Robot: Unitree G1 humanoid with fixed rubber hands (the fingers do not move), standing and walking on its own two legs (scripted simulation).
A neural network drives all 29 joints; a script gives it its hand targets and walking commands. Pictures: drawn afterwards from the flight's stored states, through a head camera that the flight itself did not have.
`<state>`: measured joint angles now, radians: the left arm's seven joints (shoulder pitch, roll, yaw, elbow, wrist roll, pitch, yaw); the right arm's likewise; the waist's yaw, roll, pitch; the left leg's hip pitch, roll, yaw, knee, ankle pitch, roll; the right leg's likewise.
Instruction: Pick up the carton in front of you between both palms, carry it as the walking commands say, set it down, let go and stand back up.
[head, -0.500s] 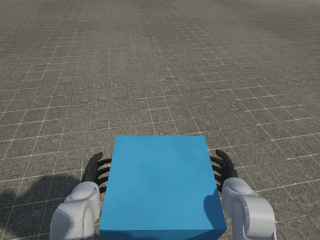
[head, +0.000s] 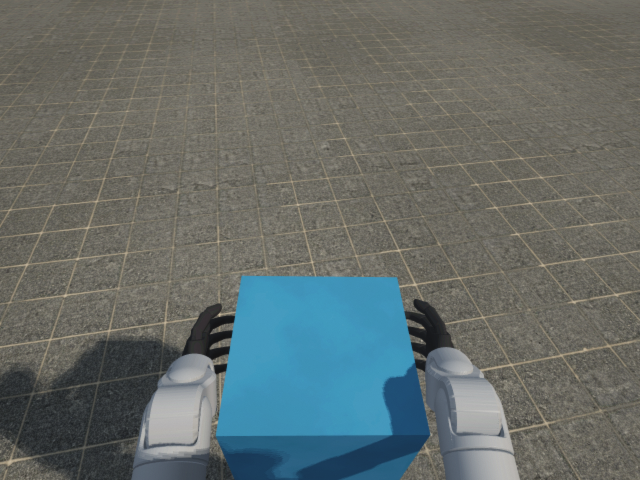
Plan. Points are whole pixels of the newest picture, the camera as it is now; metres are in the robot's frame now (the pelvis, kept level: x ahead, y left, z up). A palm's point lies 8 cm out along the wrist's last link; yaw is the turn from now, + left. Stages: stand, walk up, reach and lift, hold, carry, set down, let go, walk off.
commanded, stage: carry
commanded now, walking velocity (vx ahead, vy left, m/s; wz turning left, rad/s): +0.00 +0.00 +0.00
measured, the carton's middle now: (317, 389) +0.27 +0.00 -0.05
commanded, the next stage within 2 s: hold in 0.58 s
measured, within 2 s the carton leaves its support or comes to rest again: neither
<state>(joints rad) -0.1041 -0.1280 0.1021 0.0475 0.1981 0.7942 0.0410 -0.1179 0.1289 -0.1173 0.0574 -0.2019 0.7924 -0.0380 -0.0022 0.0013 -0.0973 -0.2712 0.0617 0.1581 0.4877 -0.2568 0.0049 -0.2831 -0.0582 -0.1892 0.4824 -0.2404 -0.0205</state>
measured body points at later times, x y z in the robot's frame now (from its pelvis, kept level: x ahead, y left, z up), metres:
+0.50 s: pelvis +0.00 +0.00 +0.00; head -0.01 +0.00 +0.45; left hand +0.29 +0.15 +0.03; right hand +0.30 -0.16 +0.03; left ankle +0.00 +0.11 -0.74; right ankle +0.01 -0.10 -0.74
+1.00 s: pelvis -0.03 +0.01 +0.00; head -0.07 +0.01 +0.45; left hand +0.26 +0.14 +0.04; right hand +0.25 -0.16 +0.04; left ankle +0.00 +0.12 -0.74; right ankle +0.00 -0.11 -0.74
